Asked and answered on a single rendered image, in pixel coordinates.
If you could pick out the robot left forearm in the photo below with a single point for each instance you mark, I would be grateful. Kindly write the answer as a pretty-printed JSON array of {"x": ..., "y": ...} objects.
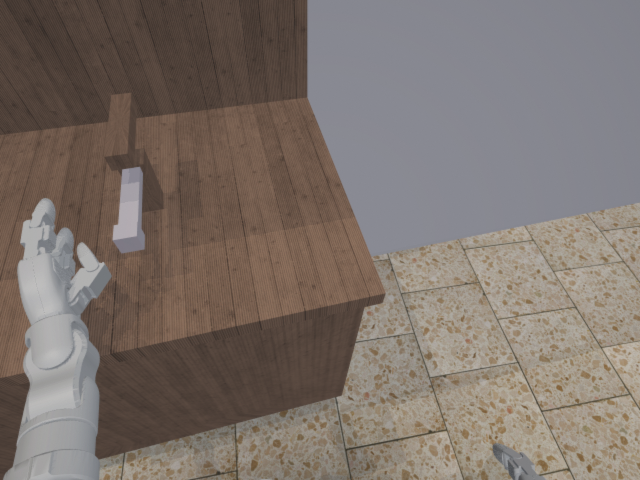
[{"x": 57, "y": 436}]

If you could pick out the right robot hand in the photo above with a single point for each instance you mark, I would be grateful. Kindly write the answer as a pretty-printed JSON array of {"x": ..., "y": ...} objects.
[{"x": 520, "y": 467}]

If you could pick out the tap lever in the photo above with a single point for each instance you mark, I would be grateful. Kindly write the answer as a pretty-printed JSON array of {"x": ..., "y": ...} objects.
[{"x": 128, "y": 235}]

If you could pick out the counter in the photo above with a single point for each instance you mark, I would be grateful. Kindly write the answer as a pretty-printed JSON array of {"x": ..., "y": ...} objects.
[{"x": 248, "y": 297}]

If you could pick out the left robot hand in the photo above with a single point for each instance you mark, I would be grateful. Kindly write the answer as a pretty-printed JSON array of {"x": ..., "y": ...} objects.
[{"x": 46, "y": 270}]

